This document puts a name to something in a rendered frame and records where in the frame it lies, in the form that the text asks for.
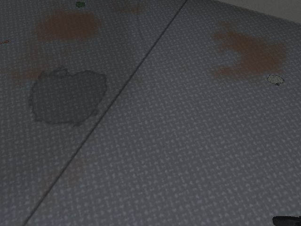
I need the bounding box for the robot right hand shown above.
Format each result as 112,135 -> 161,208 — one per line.
272,216 -> 301,226

